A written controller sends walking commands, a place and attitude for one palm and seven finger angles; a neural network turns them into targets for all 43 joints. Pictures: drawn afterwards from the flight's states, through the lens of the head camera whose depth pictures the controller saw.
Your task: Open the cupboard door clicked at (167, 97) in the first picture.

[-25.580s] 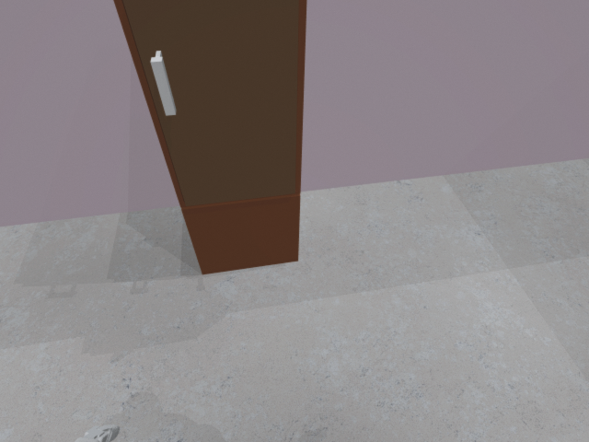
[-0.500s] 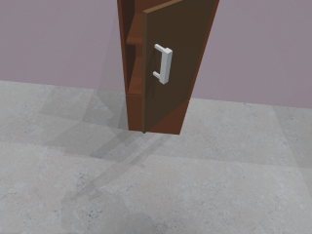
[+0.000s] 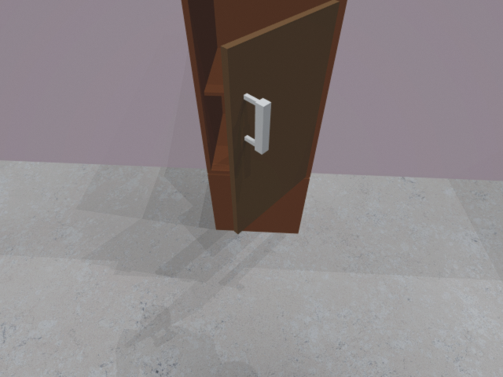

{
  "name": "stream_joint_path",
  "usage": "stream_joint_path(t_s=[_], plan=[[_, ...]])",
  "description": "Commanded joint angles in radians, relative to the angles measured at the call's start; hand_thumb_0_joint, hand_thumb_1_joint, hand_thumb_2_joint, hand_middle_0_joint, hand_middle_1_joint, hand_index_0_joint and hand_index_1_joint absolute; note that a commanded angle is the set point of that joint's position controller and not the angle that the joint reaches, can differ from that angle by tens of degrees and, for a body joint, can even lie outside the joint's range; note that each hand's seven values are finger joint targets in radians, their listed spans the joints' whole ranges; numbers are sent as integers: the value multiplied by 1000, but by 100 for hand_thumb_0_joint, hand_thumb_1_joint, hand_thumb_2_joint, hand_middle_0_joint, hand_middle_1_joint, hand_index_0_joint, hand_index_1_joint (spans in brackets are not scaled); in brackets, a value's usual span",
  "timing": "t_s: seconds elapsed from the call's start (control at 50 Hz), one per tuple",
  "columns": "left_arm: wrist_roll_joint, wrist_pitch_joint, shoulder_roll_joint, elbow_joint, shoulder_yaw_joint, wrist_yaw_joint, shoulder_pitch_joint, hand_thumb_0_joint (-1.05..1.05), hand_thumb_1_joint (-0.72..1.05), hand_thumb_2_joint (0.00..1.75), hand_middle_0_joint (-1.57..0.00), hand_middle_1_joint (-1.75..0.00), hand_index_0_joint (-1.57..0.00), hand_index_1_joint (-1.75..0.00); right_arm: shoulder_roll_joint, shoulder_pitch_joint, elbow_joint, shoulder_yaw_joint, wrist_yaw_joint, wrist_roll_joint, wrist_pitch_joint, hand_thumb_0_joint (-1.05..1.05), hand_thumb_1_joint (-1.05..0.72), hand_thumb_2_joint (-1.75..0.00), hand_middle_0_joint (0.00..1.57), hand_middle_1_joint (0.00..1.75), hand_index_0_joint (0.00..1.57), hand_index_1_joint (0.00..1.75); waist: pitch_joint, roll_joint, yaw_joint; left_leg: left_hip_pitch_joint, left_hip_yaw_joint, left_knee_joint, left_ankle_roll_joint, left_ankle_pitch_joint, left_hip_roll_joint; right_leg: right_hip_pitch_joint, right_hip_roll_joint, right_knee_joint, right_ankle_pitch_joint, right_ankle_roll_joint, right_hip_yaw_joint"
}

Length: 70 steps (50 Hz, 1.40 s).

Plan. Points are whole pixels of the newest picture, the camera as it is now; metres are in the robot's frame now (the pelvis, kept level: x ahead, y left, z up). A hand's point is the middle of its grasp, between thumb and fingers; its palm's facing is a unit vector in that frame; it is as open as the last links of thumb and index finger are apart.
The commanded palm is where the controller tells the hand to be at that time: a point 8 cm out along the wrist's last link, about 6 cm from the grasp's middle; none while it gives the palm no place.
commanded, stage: let the arm hang, fingers relaxed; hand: left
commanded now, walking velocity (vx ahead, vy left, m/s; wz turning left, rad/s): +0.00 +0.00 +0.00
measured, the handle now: (255, 123) +0.60 +0.03 +0.07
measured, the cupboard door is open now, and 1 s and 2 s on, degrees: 49 49 49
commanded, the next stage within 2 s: look to check the result in 0.20 s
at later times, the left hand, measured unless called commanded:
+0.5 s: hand out of the picture +0.01 +0.16 -0.17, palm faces +0.05 -0.98 -0.19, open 7.4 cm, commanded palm none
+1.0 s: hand out of the picture +0.03 +0.16 -0.18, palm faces +0.04 -0.98 -0.19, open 7.4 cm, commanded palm none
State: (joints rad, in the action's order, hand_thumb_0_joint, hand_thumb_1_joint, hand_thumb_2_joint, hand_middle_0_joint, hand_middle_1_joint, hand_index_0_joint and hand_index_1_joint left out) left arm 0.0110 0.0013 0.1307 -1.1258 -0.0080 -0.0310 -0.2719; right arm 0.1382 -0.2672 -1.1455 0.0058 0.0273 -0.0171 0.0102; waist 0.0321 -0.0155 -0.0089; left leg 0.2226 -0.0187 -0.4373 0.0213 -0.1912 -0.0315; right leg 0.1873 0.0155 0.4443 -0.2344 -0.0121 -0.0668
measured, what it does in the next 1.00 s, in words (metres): stands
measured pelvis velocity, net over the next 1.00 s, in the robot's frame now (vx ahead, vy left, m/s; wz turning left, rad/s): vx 0.03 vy -0.01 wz -0.02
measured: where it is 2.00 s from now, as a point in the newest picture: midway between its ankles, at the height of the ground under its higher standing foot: outside the picture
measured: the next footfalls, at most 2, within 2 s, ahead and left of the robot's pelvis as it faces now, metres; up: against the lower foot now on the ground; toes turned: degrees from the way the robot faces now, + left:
left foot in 1.90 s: +0.15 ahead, +0.08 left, +0.00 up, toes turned -32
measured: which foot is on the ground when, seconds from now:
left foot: down 0.00-1.00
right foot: down 0.00-1.00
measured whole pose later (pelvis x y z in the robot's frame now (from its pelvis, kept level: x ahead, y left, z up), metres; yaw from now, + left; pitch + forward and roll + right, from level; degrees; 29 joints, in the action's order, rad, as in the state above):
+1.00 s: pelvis +0.03 -0.01 +0.00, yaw -1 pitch -1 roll +0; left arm 0.01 -0.01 0.13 -1.12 -0.03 -0.03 -0.27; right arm 0.15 -0.23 -1.14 -0.01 0.05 -0.02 0.01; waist 0.06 -0.01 0.00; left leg 0.19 -0.01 -0.44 0.01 -0.24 -0.01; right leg 0.15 -0.01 0.43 -0.27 -0.03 -0.05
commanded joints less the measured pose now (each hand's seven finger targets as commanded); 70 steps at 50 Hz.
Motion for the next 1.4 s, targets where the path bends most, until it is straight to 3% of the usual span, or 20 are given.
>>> stream_joint_path(t_s=[0.0, 0.08, 0.34, 0.52, 0.84, 0.92, 1.0, 1.08, 1.12, 1.16, 1.2, 1.22, 1.24, 1.26, 1.28, 1.3, 1.32, 1.34, 1.38], plan=[[-3, 8, 118, 11, -20, -5, -80, 0, 90, 90, -20, -30, -20, -30, 88, -60, 24, -12, 5, -2, -12, 0, -90, -90, 20, 30, 20, 30, 60, 7, 11, 33, -89, 94, 15, 42, 98, 20, 89, -112, -25, -28, 93], [-5, 9, 111, 7, -21, -4, -76, 0, 90, 90, -20, -30, -20, -30, 85, -59, 22, -12, 8, -5, -14, 0, -90, -90, 20, 30, 20, 30, 48, -14, 9, 29, -89, 99, 14, 55, 99, 2, 90, -111, -1, -29, 98], [-6, 12, 108, 6, -23, -4, -76, 0, 90, 90, -20, -30, -20, -30, 87, -61, 18, -12, 11, -3, -15, 0, -90, -90, 20, 30, 20, 30, 37, 29, 5, -1, -82, 84, 13, 109, 101, -15, 92, -116, 39, -28, 89], [-6, 14, 106, 4, -23, -7, -82, 0, 90, 90, -20, -30, -20, -30, 91, -55, 14, -12, 14, -1, -18, 0, -90, -90, 20, 30, 20, 30, 23, 14, 6, -25, -86, 80, 16, 158, 104, -35, 94, -112, 87, -27, 84], [-6, 15, 109, 6, -23, -5, -74, 0, 90, 90, -20, -30, -20, -30, 100, -40, 12, -12, 15, -2, -18, 0, -90, -90, 20, 30, 20, 30, 50, 6, 7, -27, -83, 90, 12, 150, 103, -38, 95, -129, 87, -27, 82], [-3, -1, 126, 24, -43, -3, -60, 0, 90, 90, -20, -30, -20, -30, 108, -54, 17, -27, 26, -3, -6, 0, -90, -90, 20, 30, 20, 30, 42, 13, 1, -36, -42, 36, 7, 147, 121, -11, 94, -91, 164, -35, 112], [3, -20, 145, 61, -70, 6, -35, 0, 90, 90, -20, -30, -20, -30, 136, -37, 52, -51, 34, -2, 7, 0, -90, -90, 20, 30, 20, 30, 30, 27, 0, -28, -16, -3, 10, 96, 149, 38, 85, -35, 188, -44, 144], [7, -31, 146, 103, -85, 19, -7, 0, 90, 90, -20, -30, -20, -30, 173, -22, 89, -71, 38, -6, 5, 0, -90, -90, 20, 30, 20, 30, 9, -34, -1, -46, -64, 30, 42, 62, 216, 107, 36, 60, 150, -33, 148], [9, -34, 141, 122, -88, 25, -3, 0, 90, 90, -20, -30, -20, -30, 196, -17, 108, -81, 40, -8, 2, 0, -90, -90, 20, 30, 20, 30, -8, -90, 5, -50, -115, 64, 78, 44, 275, 135, 2, 143, 81, -22, 130], [10, -41, 129, 142, -92, 32, 11, 0, 90, 90, -20, -30, -20, -30, 219, -7, 126, -90, 40, -11, -3, 0, -90, -90, 20, 30, 20, 30, -4, -154, 10, -36, -156, 107, 129, 98, 356, 163, -25, 292, -127, -8, 84], [10, -46, 119, 161, -94, 38, 14, 0, 90, 90, -20, -30, -20, -30, 225, 10, 146, -91, 36, -14, -5, 0, -90, -90, 20, 30, 20, 30, -8, -162, 19, -26, -148, 110, 160, 162, 394, 161, -14, 370, -254, -1, 71], [10, -45, 123, 166, -95, 41, 9, 0, 90, 90, -20, -30, -20, -30, 230, 29, 156, -94, 36, -17, -6, 0, -90, -90, 20, 30, 20, 30, -2, -144, 27, 1, -119, 84, 151, 193, 392, 136, -4, 342, -252, -1, 73], [10, -42, 125, 163, -97, 43, -17, 0, 90, 90, -20, -30, -20, -30, 231, 56, 168, -93, 34, -16, -6, 0, -90, -90, 20, 30, 20, 30, -1, -125, 51, 28, -70, 25, 124, 223, 369, 82, 1, 260, -183, -2, 71], [12, -36, 132, 151, -100, 44, -71, 0, 90, 90, -20, -30, -20, -30, 231, 87, 183, -94, 33, -13, -2, 0, -90, -90, 20, 30, 20, 30, -6, -60, 80, 55, 0, -87, 75, 199, 311, 18, 1, 112, -38, -5, 78], [22, -24, 204, 146, -112, 35, -100, 0, 90, 90, -20, -30, -20, -30, 192, 95, 202, -92, 30, -2, 6, 0, -90, -90, 20, 30, 20, 30, -11, 180, 88, 171, 104, -293, -9, -11, 170, -58, 124, -78, 189, -41, 296], [25, -18, 300, 143, -130, 19, -119, 0, 90, 90, -20, -30, -20, -30, 135, 127, 245, -83, 20, 3, 8, 0, -90, -90, 20, 30, 20, 30, 2, 410, 98, 339, 142, -535, -60, -399, 39, -92, 336, -160, 429, -128, 576], [12, -23, 299, 149, -127, 11, -117, 0, 90, 90, -20, -30, -20, -30, 168, 131, 237, -90, 19, 0, 21, 0, -90, -90, 20, 30, 20, 30, -1, 292, 97, 336, 20, -662, -53, -405, 67, -63, 340, -150, 368, -189, 558], [12, -25, 258, 170, -121, 5, -59, 0, 90, 90, -20, -30, -20, -30, 173, 143, 230, -93, 15, 0, 27, 0, -90, -90, 20, 30, 20, 30, 30, 245, 66, 356, -17, -712, -51, -335, 88, -15, 283, -159, 245, -196, 531], [10, -19, 242, 199, -115, 4, 6, 0, 90, 90, -20, -30, -20, -30, 162, 157, 233, -92, 5, -2, 23, 0, -90, -90, 20, 30, 20, 30, 37, 145, 41, 378, -18, -732, -65, -245, 95, -29, 225, -120, 296, -185, 475]])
